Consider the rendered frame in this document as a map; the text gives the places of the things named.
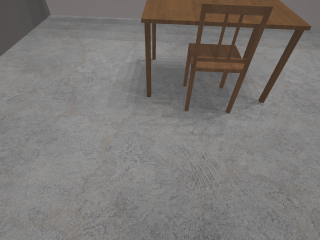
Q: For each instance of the table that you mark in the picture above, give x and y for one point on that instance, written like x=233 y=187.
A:
x=188 y=12

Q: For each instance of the chair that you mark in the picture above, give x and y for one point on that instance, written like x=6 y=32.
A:
x=219 y=57

